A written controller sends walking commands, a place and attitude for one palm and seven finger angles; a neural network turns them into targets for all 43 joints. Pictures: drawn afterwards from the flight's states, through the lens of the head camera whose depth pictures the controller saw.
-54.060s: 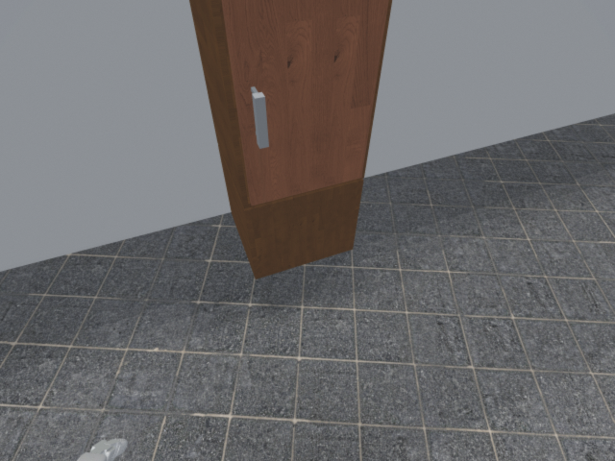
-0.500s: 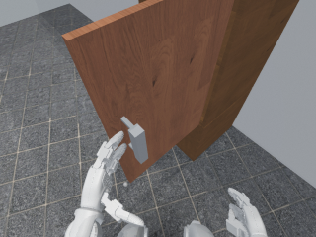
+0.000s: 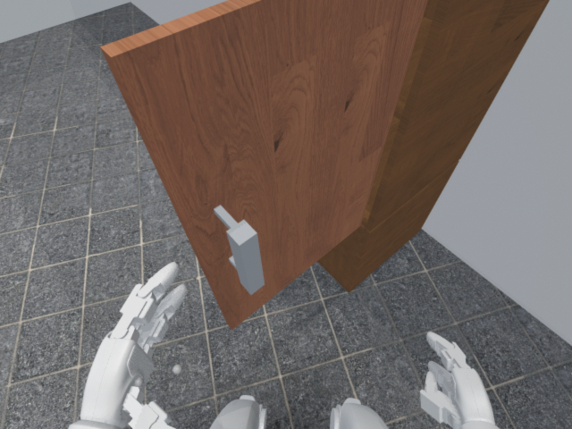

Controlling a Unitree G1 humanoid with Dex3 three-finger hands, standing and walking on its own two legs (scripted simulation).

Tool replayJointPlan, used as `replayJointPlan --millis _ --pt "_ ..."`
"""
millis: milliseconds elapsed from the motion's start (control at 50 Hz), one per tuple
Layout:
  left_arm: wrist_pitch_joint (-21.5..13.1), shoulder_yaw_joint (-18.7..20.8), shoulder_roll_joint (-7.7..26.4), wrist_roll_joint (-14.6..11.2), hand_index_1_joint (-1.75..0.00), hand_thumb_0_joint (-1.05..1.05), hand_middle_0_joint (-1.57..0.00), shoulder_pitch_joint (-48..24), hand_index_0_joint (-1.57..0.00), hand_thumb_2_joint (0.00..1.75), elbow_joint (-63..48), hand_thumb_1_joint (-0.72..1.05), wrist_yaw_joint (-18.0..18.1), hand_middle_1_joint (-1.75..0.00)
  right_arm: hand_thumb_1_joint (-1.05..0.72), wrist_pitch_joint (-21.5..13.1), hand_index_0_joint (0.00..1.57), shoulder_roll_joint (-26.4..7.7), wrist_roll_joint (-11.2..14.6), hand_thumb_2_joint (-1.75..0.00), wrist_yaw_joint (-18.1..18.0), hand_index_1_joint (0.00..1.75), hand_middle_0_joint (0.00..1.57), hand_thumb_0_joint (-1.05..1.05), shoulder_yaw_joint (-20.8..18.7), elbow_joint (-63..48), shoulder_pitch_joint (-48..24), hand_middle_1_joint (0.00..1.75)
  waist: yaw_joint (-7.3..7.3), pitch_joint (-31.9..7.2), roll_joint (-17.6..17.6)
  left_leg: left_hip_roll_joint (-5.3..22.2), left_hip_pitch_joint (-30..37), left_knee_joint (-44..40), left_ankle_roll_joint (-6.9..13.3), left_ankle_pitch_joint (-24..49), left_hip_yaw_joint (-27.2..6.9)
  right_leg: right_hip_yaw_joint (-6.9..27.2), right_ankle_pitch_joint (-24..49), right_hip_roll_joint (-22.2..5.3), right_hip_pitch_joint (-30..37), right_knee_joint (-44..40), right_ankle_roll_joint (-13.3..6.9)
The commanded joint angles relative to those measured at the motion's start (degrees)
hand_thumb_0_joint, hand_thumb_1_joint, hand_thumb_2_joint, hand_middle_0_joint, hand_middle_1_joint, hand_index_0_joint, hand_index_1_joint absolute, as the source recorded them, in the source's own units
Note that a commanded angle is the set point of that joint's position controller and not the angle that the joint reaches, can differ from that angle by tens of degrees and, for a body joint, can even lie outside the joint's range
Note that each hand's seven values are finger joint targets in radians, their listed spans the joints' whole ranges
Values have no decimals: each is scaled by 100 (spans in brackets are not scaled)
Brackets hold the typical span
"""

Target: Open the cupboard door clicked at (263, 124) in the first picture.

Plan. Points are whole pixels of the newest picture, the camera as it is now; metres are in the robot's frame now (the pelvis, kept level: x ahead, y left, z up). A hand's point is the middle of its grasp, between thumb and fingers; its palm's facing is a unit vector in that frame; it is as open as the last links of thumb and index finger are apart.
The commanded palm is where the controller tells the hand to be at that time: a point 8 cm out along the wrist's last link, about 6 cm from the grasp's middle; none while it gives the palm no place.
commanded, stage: draw the hand back to the body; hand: left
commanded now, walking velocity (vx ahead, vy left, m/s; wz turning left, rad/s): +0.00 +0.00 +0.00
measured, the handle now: (238, 250) +0.34 +0.09 +0.07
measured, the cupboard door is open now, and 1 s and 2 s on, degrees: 91 91 91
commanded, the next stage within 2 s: step back with the hand held close in 1.66 s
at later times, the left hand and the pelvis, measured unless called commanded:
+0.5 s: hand (119, 361) +0.18 +0.18 +0.12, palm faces -0.05 -1.00 -0.07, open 16.3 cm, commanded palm +0.16 +0.24 +0.14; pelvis +0.00 +0.01 +0.03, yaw +0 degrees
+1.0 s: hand out of the picture +0.21 +0.26 +0.20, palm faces +0.33 -0.85 -0.41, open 12.5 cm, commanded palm +0.16 +0.30 +0.22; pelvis +0.03 +0.03 +0.08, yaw -1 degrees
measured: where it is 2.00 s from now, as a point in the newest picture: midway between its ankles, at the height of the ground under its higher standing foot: outside the picture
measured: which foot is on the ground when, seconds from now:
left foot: down 0.00-1.00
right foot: down 0.00-1.00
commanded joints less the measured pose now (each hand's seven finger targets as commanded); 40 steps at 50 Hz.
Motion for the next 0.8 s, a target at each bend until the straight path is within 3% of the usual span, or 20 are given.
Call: replayJointPlan --millis 0,60,120,200,280,340,460,540,560,580,600,620,640,780 --pt "-408 200 332 -177 -30 0 -15 -283 -15 30 -1243 -50 -126 -30 -90 -360 20 -581 30 -90 -102 30 20 0 -243 -902 -242 30 -209 -929 -286 -176 95 -722 60 1310 -93 732 1177 40 1122 -1096 184" --pt "-384 268 400 -144 -30 0 -15 -392 -15 30 -1224 -50 -71 -30 -90 -405 20 -609 23 -90 -126 30 20 0 -247 -905 -244 30 -176 -1015 -293 -166 52 -678 66 1238 -94 767 924 40 1071 -1083 163" --pt "-237 798 927 -207 -30 0 -15 -165 -15 30 -1792 -50 24 -30 -90 -358 20 -589 58 -90 -151 30 20 0 -260 -1001 -218 30 68 -1513 -62 -186 351 -894 78 1471 -56 808 1126 53 1619 -1193 139" --pt "168 863 840 -299 -30 0 -15 147 -15 30 -1935 -50 53 -30 -90 -268 20 -516 170 -90 -185 30 20 0 -210 -1056 -212 30 45 -1255 22 -202 756 -1281 76 1661 -37 678 1496 78 1926 -1464 177" --pt "486 849 684 -481 -30 0 -15 190 -15 30 -1492 -50 -83 -30 -90 -263 20 -564 214 -90 -240 30 20 0 -152 -1005 -256 30 -132 -513 -414 -168 695 -1491 76 1264 -95 662 934 69 1810 -1905 251" --pt "558 856 773 -553 -30 0 -15 51 -15 30 -1533 -50 -248 -30 -90 -340 20 -646 212 -90 -268 30 20 0 -112 -1027 -288 30 -156 -256 -357 -146 827 -1645 95 1157 -121 660 632 48 1788 -2109 241" --pt "496 1276 1146 -653 -30 0 -15 -167 -15 30 -1939 -50 -280 -30 -90 -526 20 -639 227 -90 -292 30 20 0 -67 -953 -220 30 -62 -344 -34 -106 1341 -1968 82 1391 -161 527 895 106 2083 -2193 182" --pt "567 1460 1197 -729 -30 0 -16 -83 -16 36 -2107 -36 -262 -30 -90 -647 20 -618 264 -90 -291 30 20 0 -46 -868 -259 30 24 -439 274 -102 1696 -2173 56 1713 -181 419 1340 141 2344 -2230 154" --pt "625 1507 1204 -755 -30 0 -16 -58 -16 37 -2070 -32 -284 -30 -90 -671 20 -622 273 -90 -284 30 20 0 -48 -822 -248 30 20 -449 216 -91 1771 -2218 46 1807 -187 373 1486 149 2397 -2242 165" --pt "1011 1710 2100 201 -30 0 -16 74 -16 39 -2454 -29 581 -30 -90 -547 20 -609 151 -90 -450 30 20 0 -119 -833 -252 30 328 -562 275 18 1861 -2545 81 1827 -58 741 1477 -34 2678 -2558 90" --pt "1284 1414 1503 297 -30 0 -16 356 -16 40 -2461 -26 963 -30 -90 -498 20 -478 130 -90 -494 30 20 0 -61 -834 -207 30 153 -288 265 -21 1952 -2644 75 1796 -18 675 1466 -59 2653 -2711 121" --pt "1447 1373 1399 353 -30 0 -16 404 -16 42 -2405 -22 1151 -30 -90 -487 20 -492 119 -90 -500 30 20 0 -68 -789 -251 30 143 -159 21 -13 1907 -2699 72 1777 -70 639 1425 -54 2717 -2809 127" --pt "1562 1144 1148 493 -30 0 -16 504 -16 43 -2330 -18 1287 -30 -90 -438 20 -479 122 -90 -479 30 20 0 -36 -714 -228 30 83 128 245 16 2017 -2742 79 1864 -24 583 1489 -52 2684 -2826 137" --pt "1763 1419 1561 818 -30 0 -17 -11 -17 54 -2616 6 1820 -30 -90 -439 20 -571 64 -90 -517 30 20 0 23 -515 -333 30 89 95 -83 100 2887 -3334 103 2312 -108 436 1820 -45 3234 -3204 178"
